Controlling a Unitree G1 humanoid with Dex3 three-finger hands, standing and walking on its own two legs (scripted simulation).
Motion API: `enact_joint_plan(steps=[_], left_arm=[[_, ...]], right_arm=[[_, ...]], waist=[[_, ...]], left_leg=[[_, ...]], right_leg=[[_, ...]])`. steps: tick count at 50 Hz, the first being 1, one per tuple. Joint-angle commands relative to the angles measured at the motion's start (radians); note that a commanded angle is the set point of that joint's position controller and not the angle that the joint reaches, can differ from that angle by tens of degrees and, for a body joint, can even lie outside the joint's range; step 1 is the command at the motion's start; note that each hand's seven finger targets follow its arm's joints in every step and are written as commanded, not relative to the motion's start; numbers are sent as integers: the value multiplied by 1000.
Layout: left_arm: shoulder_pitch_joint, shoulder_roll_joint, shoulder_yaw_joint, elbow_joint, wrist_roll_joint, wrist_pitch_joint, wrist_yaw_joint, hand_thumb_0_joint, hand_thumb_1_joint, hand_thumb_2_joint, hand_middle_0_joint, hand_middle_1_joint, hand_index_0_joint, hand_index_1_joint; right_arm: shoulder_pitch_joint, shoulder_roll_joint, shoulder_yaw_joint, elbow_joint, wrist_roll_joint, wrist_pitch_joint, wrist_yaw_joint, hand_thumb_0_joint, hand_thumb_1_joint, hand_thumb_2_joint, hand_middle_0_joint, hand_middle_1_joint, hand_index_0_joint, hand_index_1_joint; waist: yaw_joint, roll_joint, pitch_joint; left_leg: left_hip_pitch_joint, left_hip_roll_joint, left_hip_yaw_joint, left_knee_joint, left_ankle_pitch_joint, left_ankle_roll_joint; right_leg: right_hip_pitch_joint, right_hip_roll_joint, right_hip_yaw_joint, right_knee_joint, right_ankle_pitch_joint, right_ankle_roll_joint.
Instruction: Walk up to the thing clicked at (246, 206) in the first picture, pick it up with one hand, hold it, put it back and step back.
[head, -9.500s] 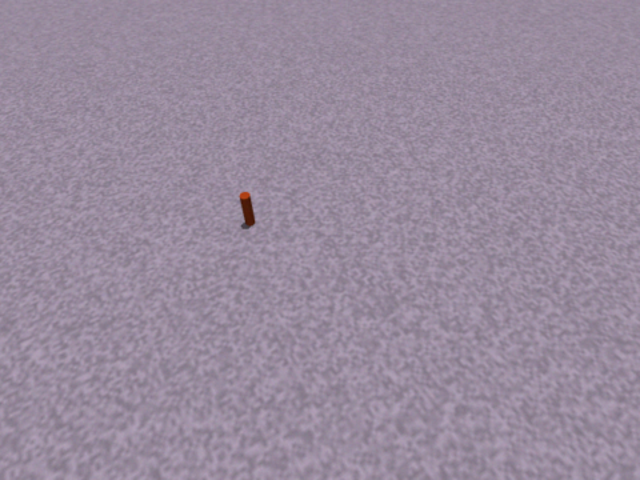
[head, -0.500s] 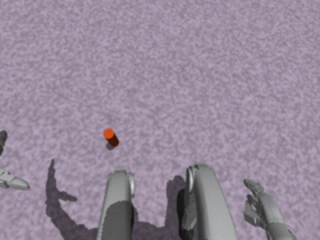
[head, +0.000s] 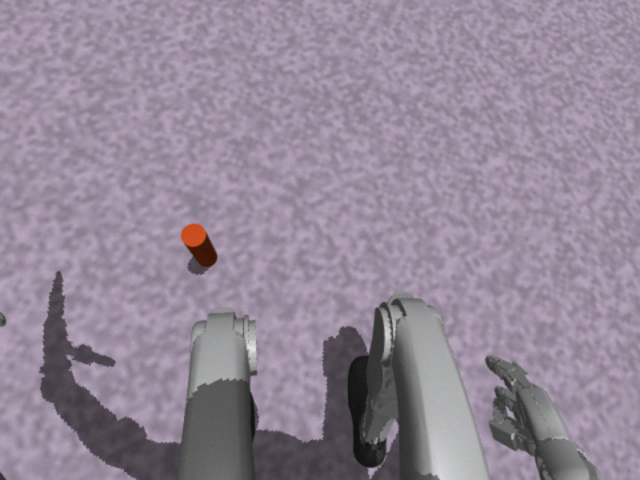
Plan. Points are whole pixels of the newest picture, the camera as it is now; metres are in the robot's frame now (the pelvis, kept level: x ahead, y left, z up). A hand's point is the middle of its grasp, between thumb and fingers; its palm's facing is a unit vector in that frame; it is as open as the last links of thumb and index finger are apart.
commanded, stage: go down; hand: left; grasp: from the side
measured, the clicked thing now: (201, 247) +0.47 +0.19 -0.35
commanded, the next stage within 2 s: approach in 0.92 s
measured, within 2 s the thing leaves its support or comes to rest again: neither
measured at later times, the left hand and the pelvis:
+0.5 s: hand out of the picture +0.39 +0.38 -0.04, palm faces +0.12 -0.99 -0.12, open 17.3 cm; pelvis -0.01 +0.01 -0.04, yaw -1 degrees
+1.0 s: hand out of the picture +0.40 +0.39 -0.06, palm faces +0.12 -0.99 -0.10, open 17.3 cm; pelvis -0.01 +0.01 -0.06, yaw -1 degrees
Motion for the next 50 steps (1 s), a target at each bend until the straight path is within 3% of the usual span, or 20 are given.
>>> enact_joint_plan(steps=[1, 4, 5, 9, 12, 14, 15, 16, 19, 21, 23, 25, 26, 28, 30, 32, 34, 37, 40, 50], left_arm=[[-196, 400, 84, -162, -36, -65, -13, 0, -504, 52, -51, -74, -48, -71], [-236, 387, 63, -164, -35, -63, -25, 0, -493, 61, -50, -82, -48, -78], [-225, 423, 91, -165, -34, -62, -22, 0, -486, 55, -49, -73, -47, -69], [-240, 457, 114, -165, -38, -61, -25, 0, -495, 62, -49, -78, -44, -76], [-246, 431, 92, -148, -35, -53, -29, 0, -498, 67, -50, -81, -44, -81], [-257, 441, 93, -149, -35, -52, -34, 0, -494, 66, -48, -80, -43, -78], [-291, 448, 86, -169, -31, -56, -35, 0, -496, 64, -47, -79, -43, -77], [-278, 460, 105, -164, -30, -55, -34, 0, -499, 69, -46, -80, -42, -78], [-279, 440, 93, -146, -35, -56, -39, 0, -487, 75, -43, -81, -38, -80], [-307, 458, 96, -156, -34, -60, -41, 0, -497, 66, -48, -77, -42, -77], [-280, 468, 109, -131, -36, -60, -41, 0, -488, 75, -42, -83, -39, -80], [-301, 450, 95, -132, -37, -62, -47, 0, -501, 85, -43, -83, -36, -85], [-309, 485, 117, -149, -38, -66, -44, 0, -496, 85, -43, -87, -37, -87], [-300, 478, 111, -127, -34, -63, -46, 0, -496, 90, -43, -86, -34, -89], [-308, 469, 103, -118, -34, -63, -51, 0, -480, 89, -39, -86, -35, -85], [-321, 465, 102, -114, -34, -66, -53, 0, -500, 91, -43, -84, -34, -88], [-334, 516, 124, -120, -31, -71, -51, 0, -496, 94, -41, -88, -33, -91], [-345, 474, 99, -107, -32, -72, -60, 0, -494, 97, -41, -91, -35, -92], [-355, 508, 119, -110, -37, -80, -61, 0, -515, 91, -45, -88, -37, -90], [-360, 527, 134, -118, -33, -83, -71, 0, -495, 94, -45, -94, -38, -95]], right_arm=[[112, -225, -75, -67, 0, -33, -13, 0, -912, -904, 199, 299, 200, 299], [125, -225, -71, -53, -4, -31, -12, 0, -911, -904, 200, 299, 200, 299], [107, -236, -72, -70, -2, -30, -13, 0, -909, -903, 200, 299, 200, 299], [123, -235, -63, -67, -6, -26, -10, 0, -911, -904, 199, 299, 200, 299], [131, -229, -59, -64, -6, -24, -8, 0, -913, -905, 199, 299, 200, 299], [120, -238, -61, -62, -6, -22, -8, 0, -911, -904, 199, 300, 200, 300], [127, -240, -62, -61, -5, -22, -8, 0, -914, -905, 199, 299, 200, 299], [125, -245, -65, -65, -6, -20, -8, 0, -911, -905, 199, 299, 200, 299], [123, -248, -59, -68, -3, -19, -6, 0, -910, -905, 199, 300, 200, 300], [139, -246, -58, -62, -4, -16, -5, 0, -915, -906, 199, 299, 200, 299], [129, -248, -57, -65, -3, -16, -5, 0, -914, -906, 199, 299, 200, 299], [137, -242, -54, -57, -6, -16, -4, 0, -914, -906, 199, 299, 200, 299], [139, -249, -54, -58, -6, -15, -3, 0, -910, -905, 199, 300, 200, 300], [148, -246, -52, -56, -9, -11, -2, 0, -912, -907, 199, 300, 200, 300], [130, -252, -54, -62, -9, -11, -3, 0, -907, -905, 199, 300, 200, 300], [156, -248, -53, -43, -11, -9, -1, 0, -913, -907, 199, 300, 200, 300], [144, -254, -49, -52, -11, -9, 0, 0, -906, -905, 199, 300, 199, 300], [136, -258, -51, -54, -10, -8, 0, 0, -907, -905, 199, 300, 200, 300], [134, -255, -45, -56, -12, -9, 1, 0, -908, -906, 199, 300, 199, 300], [145, -270, -44, -54, -18, -1, 3, 0, -905, -905, 199, 300, 200, 300]], waist=[[30, 190, -576], [13, 217, -581], [29, 218, -572], [29, 210, -619], [13, 195, -600], [26, 228, -586], [16, 247, -590], [22, 248, -602], [15, 253, -566], [4, 244, -593], [15, 220, -571], [0, 221, -576], [14, 232, -587], [9, 224, -596], [4, 233, -555], [-2, 211, -577], [6, 232, -566], [-5, 239, -539], [-5, 227, -540], [-8, 264, -590]], left_leg=[[348, -6, 37, -296, 137, 42], [359, -5, 28, -288, 140, 37], [355, -4, 23, -288, 125, 39], [324, -13, 47, -246, 176, 41], [301, -14, 51, -233, 175, 44], [324, -9, 36, -240, 157, 40], [328, -10, 30, -240, 145, 38], [345, -8, 27, -240, 160, 36], [337, -8, 6, -249, 121, 34], [329, -12, 16, -226, 154, 35], [302, -14, 23, -220, 132, 41], [285, -18, 33, -203, 144, 43], [296, -16, 31, -205, 158, 41], [293, -17, 41, -189, 187, 41], [280, -16, 36, -193, 143, 43], [277, -17, 38, -179, 148, 44], [265, -17, 39, -181, 130, 44], [271, -13, 23, -187, 101, 41], [232, -15, 38, -173, 90, 47], [290, -16, 30, -148, 183, 40]], right_leg=[[327, 37, -16, -159, 65, -45], [299, 34, -23, -136, 71, -46], [276, 34, -26, -125, 61, -46], [325, 32, -21, -112, 93, -45], [315, 33, -21, -112, 88, -44], [261, 32, -25, -88, 78, -48], [244, 31, -27, -80, 71, -49], [241, 29, -28, -76, 85, -48], [194, 29, -39, -56, 62, -49], [211, 27, -36, -54, 79, -48], [217, 27, -34, -63, 60, -46], [226, 27, -31, -60, 66, -46], [227, 27, -30, -52, 77, -47], [239, 28, -28, -50, 96, -47], [201, 27, -30, -48, 66, -47], [213, 28, -29, -50, 69, -45], [208, 27, -29, -41, 51, -46], [156, 26, -36, -29, 38, -47], [193, 28, -33, -37, 26, -43], [181, 25, -39, -4, 99, -47]])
